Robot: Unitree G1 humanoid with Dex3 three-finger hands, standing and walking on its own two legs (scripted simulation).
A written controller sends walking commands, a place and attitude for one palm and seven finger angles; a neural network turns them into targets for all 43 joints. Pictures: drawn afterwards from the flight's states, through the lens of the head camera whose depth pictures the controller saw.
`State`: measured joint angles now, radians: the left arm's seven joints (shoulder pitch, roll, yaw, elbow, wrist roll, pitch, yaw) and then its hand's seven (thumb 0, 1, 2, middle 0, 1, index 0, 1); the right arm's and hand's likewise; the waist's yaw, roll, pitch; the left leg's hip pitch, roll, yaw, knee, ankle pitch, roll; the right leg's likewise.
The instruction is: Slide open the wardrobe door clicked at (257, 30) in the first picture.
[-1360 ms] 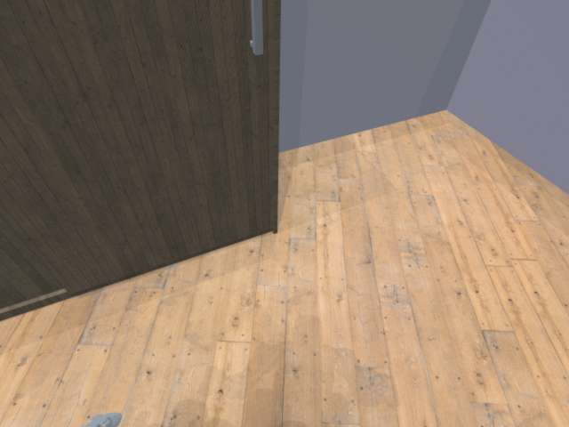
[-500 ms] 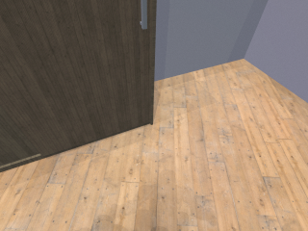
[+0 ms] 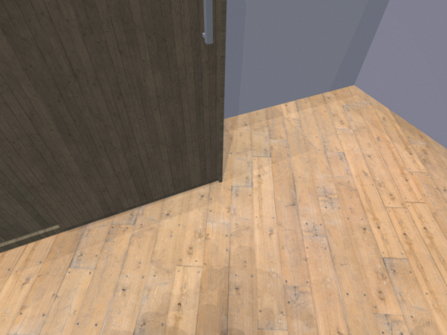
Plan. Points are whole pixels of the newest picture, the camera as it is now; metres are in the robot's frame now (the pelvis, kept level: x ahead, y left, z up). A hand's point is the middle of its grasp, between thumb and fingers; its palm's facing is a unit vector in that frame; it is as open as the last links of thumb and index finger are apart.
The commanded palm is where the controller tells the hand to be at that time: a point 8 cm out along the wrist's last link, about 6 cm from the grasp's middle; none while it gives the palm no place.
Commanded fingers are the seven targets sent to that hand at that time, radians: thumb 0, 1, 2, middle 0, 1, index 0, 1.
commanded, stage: look at it before walking up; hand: right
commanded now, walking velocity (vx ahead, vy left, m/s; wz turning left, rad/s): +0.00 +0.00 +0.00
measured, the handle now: out of the picture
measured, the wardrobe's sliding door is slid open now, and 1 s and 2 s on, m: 0.00 0.00 0.00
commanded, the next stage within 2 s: walk to a spot facing it in 0.08 s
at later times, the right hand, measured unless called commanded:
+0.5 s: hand out of the picture +0.01 -0.24 -0.19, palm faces +0.16 +0.96 -0.21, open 7.4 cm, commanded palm none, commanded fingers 0.00 -0.90 -0.90 0.20 0.30 0.20 0.30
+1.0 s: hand (371, 323) +0.21 -0.31 -0.18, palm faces +0.30 +0.94 -0.14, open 7.4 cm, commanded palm none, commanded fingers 0.00 -0.90 -0.90 0.20 0.30 0.20 0.30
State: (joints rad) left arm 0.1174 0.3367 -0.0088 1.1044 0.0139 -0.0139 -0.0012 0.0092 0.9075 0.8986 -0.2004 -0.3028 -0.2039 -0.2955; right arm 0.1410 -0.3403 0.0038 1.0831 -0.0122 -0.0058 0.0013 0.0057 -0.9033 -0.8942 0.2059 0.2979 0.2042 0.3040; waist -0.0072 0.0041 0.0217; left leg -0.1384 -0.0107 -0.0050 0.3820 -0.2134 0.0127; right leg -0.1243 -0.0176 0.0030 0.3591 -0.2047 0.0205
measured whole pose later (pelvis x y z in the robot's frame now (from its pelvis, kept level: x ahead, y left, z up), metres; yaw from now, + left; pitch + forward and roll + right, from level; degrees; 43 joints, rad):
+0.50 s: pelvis +0.03 -0.04 -0.01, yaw -9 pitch -1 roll +1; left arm 0.28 0.24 0.01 1.06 0.02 0.03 -0.04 0.01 0.91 0.90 -0.20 -0.30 -0.20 -0.30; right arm 0.30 -0.26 -0.03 1.04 -0.03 -0.01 0.00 0.00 -0.90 -0.89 0.21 0.30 0.20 0.30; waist 0.00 0.04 0.02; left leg -0.07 0.06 0.13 0.42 -0.32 -0.03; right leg -0.36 -0.06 -0.08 0.76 -0.42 0.01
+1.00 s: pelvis +0.19 -0.13 -0.01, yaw -17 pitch -1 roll +0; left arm 0.42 0.07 0.01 1.12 0.02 -0.08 0.03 0.01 0.91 0.90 -0.20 -0.30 -0.20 -0.30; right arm 0.19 -0.17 -0.05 1.03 -0.02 0.01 0.01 0.01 -0.91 -0.90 0.20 0.30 0.20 0.30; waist 0.02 0.04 0.03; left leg -0.60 0.09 0.08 0.90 -0.16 -0.04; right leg 0.06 0.08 -0.04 0.26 -0.31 -0.09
